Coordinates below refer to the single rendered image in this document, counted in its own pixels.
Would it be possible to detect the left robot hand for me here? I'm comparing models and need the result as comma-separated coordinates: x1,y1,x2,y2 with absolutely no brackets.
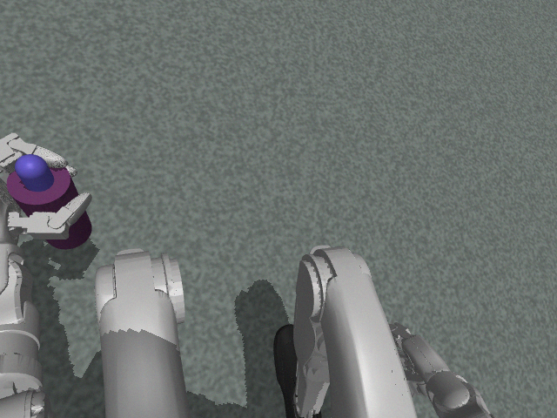
0,133,92,245

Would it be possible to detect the right robot arm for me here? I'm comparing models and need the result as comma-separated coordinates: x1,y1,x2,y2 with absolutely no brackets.
426,371,497,418

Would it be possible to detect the left robot arm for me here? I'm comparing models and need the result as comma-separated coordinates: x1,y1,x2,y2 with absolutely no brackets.
0,241,56,418

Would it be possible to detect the bottle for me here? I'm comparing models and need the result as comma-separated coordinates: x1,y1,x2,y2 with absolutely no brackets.
7,154,92,249

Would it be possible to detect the right robot foot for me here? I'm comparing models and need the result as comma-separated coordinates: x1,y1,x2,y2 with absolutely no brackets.
273,324,322,418

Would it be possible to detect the right robot hand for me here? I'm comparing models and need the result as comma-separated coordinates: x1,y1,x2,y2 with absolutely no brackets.
389,322,451,398

